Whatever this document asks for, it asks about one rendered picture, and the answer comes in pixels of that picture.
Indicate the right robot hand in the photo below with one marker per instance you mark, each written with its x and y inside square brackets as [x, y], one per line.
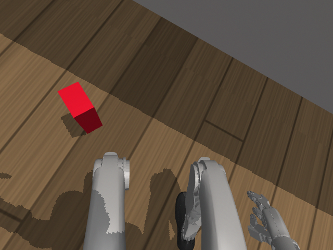
[274, 225]

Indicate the right robot foot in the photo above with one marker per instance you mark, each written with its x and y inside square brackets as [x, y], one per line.
[180, 211]

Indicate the carton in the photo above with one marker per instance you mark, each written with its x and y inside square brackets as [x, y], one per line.
[80, 107]

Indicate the right robot arm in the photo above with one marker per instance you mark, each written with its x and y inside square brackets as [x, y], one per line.
[284, 243]

